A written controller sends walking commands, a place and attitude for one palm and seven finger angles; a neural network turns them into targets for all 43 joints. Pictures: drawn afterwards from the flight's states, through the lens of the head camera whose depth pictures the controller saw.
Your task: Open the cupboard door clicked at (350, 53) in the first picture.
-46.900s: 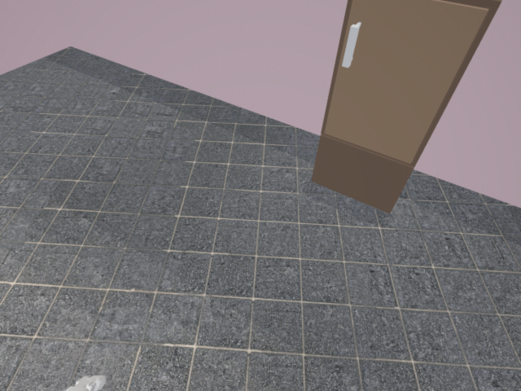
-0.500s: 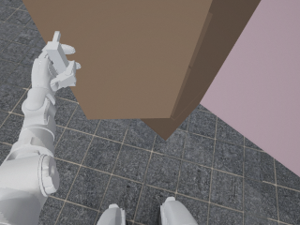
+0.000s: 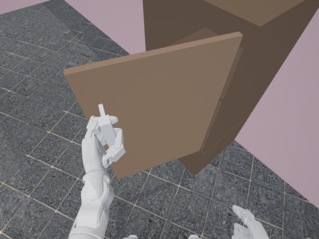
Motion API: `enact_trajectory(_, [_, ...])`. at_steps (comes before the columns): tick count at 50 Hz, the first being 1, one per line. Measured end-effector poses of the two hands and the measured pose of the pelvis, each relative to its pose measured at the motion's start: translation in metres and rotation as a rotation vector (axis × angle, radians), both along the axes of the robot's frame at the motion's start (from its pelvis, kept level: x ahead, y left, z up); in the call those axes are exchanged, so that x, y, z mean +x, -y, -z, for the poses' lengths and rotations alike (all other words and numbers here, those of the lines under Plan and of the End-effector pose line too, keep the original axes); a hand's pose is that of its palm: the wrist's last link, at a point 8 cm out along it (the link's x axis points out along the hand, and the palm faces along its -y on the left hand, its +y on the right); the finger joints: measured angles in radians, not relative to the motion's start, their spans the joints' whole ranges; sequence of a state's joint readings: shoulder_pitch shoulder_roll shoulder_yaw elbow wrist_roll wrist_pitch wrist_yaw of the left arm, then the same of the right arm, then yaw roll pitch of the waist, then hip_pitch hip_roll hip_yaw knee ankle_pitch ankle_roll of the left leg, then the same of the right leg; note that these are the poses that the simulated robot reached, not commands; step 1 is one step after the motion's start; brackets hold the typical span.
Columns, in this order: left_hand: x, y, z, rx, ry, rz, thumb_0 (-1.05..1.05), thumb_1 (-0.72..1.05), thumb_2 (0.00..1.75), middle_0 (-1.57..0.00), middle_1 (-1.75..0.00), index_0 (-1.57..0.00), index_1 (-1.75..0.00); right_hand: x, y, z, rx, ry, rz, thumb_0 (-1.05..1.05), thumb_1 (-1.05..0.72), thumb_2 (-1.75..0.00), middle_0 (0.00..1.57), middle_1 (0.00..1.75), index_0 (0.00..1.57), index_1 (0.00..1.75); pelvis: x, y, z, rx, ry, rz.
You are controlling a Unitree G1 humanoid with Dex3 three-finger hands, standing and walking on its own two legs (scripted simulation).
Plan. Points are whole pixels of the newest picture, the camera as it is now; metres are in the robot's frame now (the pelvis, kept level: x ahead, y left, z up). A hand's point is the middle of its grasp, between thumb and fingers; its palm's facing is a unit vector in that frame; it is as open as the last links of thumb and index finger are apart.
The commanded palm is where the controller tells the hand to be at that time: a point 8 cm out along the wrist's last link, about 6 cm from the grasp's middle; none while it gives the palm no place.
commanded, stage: pull the door open along its arc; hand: left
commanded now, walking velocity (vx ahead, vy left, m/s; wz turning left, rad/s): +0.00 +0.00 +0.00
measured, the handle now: (108, 129) +0.37 +0.15 +0.05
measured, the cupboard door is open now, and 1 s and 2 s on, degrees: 70 86 89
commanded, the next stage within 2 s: open thumb and fingers to let go in 0.26 s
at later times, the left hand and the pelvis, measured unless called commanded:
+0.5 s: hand (146, 177) +0.25 +0.04 +0.06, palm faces +0.38 -0.93 -0.02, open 6.4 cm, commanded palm +0.20 +0.09 +0.06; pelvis -0.01 -0.05 -0.01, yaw +4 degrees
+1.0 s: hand (143, 175) +0.25 +0.05 +0.06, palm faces +0.33 -0.94 +0.02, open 13.8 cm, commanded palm +0.21 +0.10 +0.06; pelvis -0.02 -0.03 +0.00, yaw +3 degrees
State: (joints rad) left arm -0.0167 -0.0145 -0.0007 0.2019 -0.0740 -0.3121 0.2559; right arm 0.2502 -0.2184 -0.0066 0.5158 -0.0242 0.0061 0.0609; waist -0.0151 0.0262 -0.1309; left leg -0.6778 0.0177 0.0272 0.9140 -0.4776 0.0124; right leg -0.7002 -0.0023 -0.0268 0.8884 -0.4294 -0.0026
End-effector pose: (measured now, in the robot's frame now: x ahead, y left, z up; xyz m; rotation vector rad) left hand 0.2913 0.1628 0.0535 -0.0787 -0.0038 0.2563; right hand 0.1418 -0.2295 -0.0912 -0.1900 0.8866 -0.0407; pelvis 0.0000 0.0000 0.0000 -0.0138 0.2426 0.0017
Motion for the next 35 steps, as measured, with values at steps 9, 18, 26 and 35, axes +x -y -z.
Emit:
enact_trajectory(9, [-0.059,0.049,-0.005,0.056,-0.058,-0.091,0.01,0.65,0.73,-0.33,-1.35,-0.39,-1.35,0.045,-0.021,-0.011,0.046,0.127,-0.097,0.01,-0.91,-0.90,0.20,0.30,0.20,0.30,0.000,0.015,0.001,0.012,0.054,-0.029])
enact_trajectory(18, [-0.087,0.075,-0.008,0.084,-0.086,-0.032,0.01,0.64,0.71,-0.33,-1.33,-0.39,-1.35,0.046,-0.006,-0.013,0.065,0.167,-0.093,0.01,-0.90,-0.90,0.21,0.30,0.20,0.30,0.003,0.035,0.001,0.019,0.088,-0.044])
enact_trajectory(26, [-0.081,0.075,-0.005,0.081,-0.054,-0.138,0.01,0.58,0.75,-0.36,-1.33,-0.38,-1.34,0.030,0.022,0.006,0.012,0.103,-0.096,0.02,-0.90,-0.90,0.20,0.30,0.20,0.30,-0.007,0.049,0.006,0.034,0.075,-0.057])
enact_trajectory(35, [-0.083,0.075,-0.008,0.082,-0.036,-0.121,0.01,0.24,0.62,-0.35,-1.28,-0.36,-1.29,0.007,0.037,0.011,-0.012,0.064,-0.059,0.02,-0.91,-0.90,0.20,0.30,0.20,0.30,-0.015,0.053,0.003,0.043,0.077,-0.056])
